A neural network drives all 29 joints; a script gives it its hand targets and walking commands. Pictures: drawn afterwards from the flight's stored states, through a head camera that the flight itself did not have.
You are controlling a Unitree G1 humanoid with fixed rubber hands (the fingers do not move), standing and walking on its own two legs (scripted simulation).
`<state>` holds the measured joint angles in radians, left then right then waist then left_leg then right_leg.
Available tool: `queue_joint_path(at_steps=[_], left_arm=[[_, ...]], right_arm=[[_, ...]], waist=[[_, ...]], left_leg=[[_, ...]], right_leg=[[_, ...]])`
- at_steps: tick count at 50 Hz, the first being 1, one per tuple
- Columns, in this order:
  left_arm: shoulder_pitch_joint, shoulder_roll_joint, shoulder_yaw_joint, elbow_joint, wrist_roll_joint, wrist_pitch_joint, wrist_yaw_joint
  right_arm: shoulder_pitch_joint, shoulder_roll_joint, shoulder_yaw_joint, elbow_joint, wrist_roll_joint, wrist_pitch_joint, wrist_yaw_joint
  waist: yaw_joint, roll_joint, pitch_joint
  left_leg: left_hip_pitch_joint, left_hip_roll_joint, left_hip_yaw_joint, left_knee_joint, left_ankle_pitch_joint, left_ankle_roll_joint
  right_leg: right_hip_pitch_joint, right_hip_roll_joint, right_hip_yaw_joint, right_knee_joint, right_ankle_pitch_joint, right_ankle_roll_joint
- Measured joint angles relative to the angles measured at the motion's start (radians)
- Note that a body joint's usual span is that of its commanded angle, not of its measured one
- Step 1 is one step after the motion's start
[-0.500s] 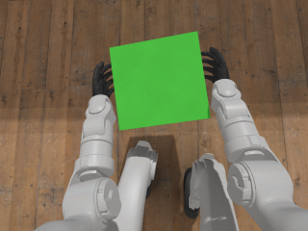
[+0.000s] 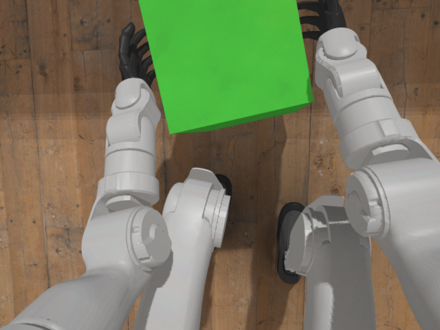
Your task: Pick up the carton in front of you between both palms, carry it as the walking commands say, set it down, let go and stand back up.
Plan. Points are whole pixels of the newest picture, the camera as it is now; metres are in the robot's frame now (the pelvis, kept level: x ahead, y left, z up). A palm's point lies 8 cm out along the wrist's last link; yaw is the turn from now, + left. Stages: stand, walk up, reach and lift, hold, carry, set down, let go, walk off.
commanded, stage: set down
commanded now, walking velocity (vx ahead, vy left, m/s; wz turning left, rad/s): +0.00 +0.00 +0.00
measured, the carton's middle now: (234, 67) +0.51 +0.10 -0.24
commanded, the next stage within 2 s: none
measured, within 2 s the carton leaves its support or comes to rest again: rests again in 0.54 s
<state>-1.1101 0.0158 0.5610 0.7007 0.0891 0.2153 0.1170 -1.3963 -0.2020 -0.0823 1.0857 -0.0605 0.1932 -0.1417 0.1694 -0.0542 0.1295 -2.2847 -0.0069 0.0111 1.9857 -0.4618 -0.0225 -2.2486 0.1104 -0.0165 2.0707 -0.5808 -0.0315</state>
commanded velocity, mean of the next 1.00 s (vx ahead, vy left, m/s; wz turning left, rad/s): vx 0.00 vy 0.00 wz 0.00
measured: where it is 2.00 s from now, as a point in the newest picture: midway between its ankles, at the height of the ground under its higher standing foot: (250, 240)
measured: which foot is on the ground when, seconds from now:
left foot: down 0.00-1.00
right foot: down 0.00-1.00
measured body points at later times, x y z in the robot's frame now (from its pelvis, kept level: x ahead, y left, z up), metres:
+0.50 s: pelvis +0.00 +0.00 -0.03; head +0.35 +0.00 +0.25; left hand +0.48 +0.25 -0.18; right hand +0.56 -0.04 -0.21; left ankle +0.13 +0.12 -0.37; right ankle +0.10 -0.09 -0.37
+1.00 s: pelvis +0.00 -0.01 -0.04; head +0.35 -0.01 +0.24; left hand +0.47 +0.26 -0.19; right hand +0.56 -0.03 -0.21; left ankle +0.13 +0.12 -0.37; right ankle +0.10 -0.09 -0.37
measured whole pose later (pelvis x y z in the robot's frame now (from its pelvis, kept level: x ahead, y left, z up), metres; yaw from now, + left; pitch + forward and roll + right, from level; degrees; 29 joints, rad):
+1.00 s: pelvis +0.00 -0.01 -0.04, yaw +2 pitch +39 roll +5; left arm -1.25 0.15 0.58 0.98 0.07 0.13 0.00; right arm -1.50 -0.24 -0.06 1.24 -0.10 0.15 -0.05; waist 0.18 -0.01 0.24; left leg -2.32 -0.02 0.03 2.10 -0.48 -0.04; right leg -2.30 0.10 -0.01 2.22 -0.61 -0.06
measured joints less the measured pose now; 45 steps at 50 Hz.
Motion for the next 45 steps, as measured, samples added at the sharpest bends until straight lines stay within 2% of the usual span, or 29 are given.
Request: queue_joint_path(at_steps=[5,11,27,45], left_arm=[[-0.057,0.051,-0.035,0.043,-0.059,0.001,0.0],[-0.057,0.07,-0.037,0.065,-0.093,-0.005,-0.021],[-0.111,0.095,-0.048,0.203,-0.066,-0.034,-0.054],[-0.128,0.134,0.008,0.268,-0.038,-0.083,-0.099]], right_arm=[[-0.032,-0.024,0.062,0.015,0.041,-0.006,-0.024],[-0.038,-0.015,0.052,0.025,0.031,-0.005,-0.028],[-0.061,-0.05,0.074,0.114,0.03,-0.019,0.002],[-0.099,-0.034,0.042,0.148,-0.019,-0.039,0.068]], waist=[[0.021,0.019,0.043],[0.023,0.037,0.046],[0.029,0.032,0.058],[0.007,0.038,0.105]], left_leg=[[-0.03,-0.011,-0.002,0.043,-0.003,-0.008],[-0.049,-0.021,-0.003,0.076,-0.009,-0.011],[-0.059,-0.002,0.011,0.101,-0.011,-0.01],[-0.037,-0.007,0.014,0.118,-0.019,-0.018]], right_leg=[[-0.027,-0.01,-0.007,0.05,-0.012,-0.008],[-0.041,-0.019,-0.012,0.088,-0.029,-0.014],[-0.07,0.001,0.0,0.118,-0.015,-0.013],[-0.053,-0.004,0.0,0.145,-0.027,-0.026]])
